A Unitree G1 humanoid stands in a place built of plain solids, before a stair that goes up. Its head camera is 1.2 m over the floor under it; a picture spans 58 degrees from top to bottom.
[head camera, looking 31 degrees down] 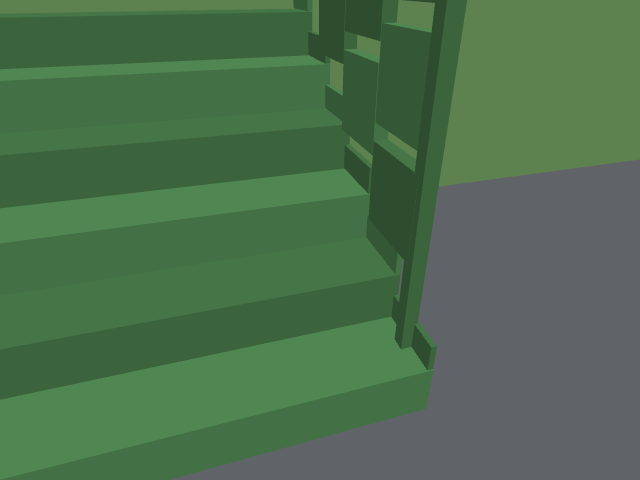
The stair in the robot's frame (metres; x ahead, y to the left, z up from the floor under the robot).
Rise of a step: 0.18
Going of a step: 0.26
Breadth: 1.62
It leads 17 degrees to the left of straight ahead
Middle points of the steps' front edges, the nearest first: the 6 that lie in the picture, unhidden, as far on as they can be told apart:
0.69 0.43 0.18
0.94 0.50 0.36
1.19 0.58 0.54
1.44 0.66 0.72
1.69 0.73 0.90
1.93 0.81 1.08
